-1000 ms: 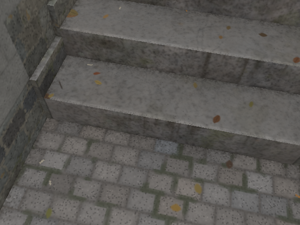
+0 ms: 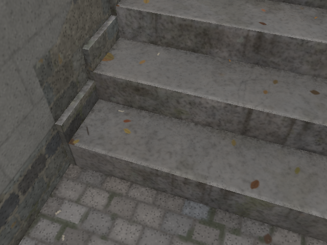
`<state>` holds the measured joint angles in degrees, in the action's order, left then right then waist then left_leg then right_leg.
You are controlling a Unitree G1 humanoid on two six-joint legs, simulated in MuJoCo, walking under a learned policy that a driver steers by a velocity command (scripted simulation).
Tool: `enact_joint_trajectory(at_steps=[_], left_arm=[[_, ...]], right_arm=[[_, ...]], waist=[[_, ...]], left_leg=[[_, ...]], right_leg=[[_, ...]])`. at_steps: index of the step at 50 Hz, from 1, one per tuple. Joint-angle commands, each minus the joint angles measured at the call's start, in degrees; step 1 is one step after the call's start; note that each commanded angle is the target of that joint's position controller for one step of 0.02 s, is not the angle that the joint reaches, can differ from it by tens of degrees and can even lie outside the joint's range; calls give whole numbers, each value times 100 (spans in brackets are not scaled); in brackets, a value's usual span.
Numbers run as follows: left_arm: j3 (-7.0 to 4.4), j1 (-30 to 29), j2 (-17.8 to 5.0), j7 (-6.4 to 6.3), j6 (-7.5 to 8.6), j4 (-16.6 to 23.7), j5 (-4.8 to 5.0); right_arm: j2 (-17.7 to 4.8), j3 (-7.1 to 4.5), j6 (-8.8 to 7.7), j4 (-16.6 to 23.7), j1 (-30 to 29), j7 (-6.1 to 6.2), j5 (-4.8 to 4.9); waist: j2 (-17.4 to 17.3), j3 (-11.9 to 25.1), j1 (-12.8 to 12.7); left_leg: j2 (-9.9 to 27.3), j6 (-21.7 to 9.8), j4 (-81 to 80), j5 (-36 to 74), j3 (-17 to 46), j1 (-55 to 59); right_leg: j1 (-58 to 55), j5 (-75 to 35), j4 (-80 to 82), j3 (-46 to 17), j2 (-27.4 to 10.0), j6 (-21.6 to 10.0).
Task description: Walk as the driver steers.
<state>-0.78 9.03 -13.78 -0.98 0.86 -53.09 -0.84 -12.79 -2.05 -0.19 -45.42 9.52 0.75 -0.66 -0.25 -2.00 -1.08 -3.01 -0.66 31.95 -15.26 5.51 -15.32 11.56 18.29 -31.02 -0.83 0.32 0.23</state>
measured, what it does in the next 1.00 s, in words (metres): stands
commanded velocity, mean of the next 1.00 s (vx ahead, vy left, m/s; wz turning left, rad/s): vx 0.00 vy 0.00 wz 0.00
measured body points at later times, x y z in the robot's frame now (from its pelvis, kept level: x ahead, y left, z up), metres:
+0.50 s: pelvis +0.00 -0.01 +0.00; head +0.01 -0.01 +0.45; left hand +0.05 +0.25 -0.14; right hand +0.09 -0.26 -0.14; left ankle +0.02 +0.11 -0.73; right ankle -0.02 -0.12 -0.73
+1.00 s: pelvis +0.00 -0.02 +0.00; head +0.01 -0.02 +0.45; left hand +0.01 +0.22 -0.15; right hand +0.04 -0.26 -0.15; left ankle +0.02 +0.11 -0.73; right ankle -0.02 -0.12 -0.73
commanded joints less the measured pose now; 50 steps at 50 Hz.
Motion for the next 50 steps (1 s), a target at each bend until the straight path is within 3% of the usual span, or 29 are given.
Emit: enact_joint_trajectory(at_steps=[1,24,45,46,50], left_arm=[[-121,-25,-639,-19,63,161,0],[-63,438,-507,-54,89,-517,32],[-8,921,-259,-57,93,-750,47],[-15,924,-298,-36,113,-751,19],[-10,967,-235,-2,148,-768,41]], right_arm=[[-635,-161,-62,278,-90,33,5],[-527,-130,-58,-723,96,96,52],[-374,-29,-28,-1405,343,131,73],[-499,-62,11,-1408,348,150,69],[-394,-36,79,-1462,403,183,61]], waist=[[0,316,8],[9,58,3],[20,-66,46],[3,-50,68],[49,-68,88]], left_leg=[[410,-213,-451,1259,367,327],[320,-115,-651,964,174,405],[294,-53,-710,941,60,373],[263,-89,-689,934,74,393],[280,-104,-697,944,89,439]], right_leg=[[140,-850,540,-304,-296,-171],[257,-482,781,-220,-186,-171],[234,-628,878,-182,-139,-214],[236,-685,856,-189,-142,-227],[309,-682,884,-179,-145,-237]])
